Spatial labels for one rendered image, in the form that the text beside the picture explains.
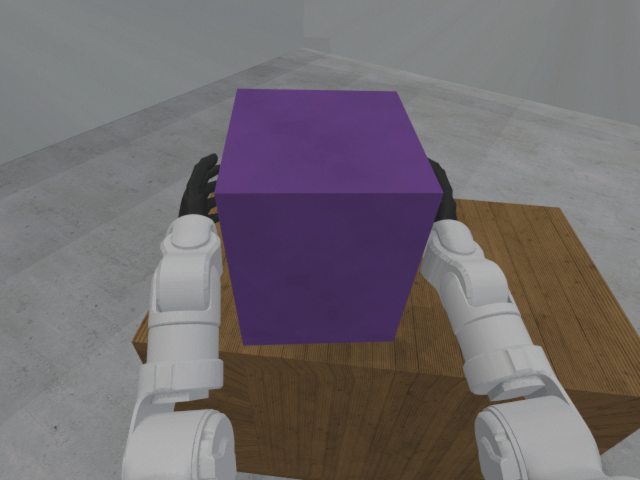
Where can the robot right hand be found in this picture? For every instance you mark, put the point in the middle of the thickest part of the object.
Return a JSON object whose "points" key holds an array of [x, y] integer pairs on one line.
{"points": [[447, 208]]}

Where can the robot right upper arm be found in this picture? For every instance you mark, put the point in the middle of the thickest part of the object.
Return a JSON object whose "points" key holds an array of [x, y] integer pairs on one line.
{"points": [[536, 439]]}

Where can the right robot forearm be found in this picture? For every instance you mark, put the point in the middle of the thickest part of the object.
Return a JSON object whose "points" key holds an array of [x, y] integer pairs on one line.
{"points": [[501, 359]]}

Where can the pedestal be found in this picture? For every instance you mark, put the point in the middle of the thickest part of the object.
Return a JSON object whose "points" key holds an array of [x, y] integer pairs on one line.
{"points": [[403, 409]]}

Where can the robot left upper arm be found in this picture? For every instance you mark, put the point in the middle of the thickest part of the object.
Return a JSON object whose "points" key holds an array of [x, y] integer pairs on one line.
{"points": [[182, 445]]}

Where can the carton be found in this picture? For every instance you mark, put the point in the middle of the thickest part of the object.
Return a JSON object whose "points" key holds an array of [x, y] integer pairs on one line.
{"points": [[326, 200]]}

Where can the left robot forearm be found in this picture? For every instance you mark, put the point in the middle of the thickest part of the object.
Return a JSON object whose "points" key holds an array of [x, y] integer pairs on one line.
{"points": [[184, 315]]}

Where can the robot left hand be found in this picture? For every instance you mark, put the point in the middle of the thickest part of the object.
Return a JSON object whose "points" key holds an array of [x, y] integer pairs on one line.
{"points": [[194, 200]]}

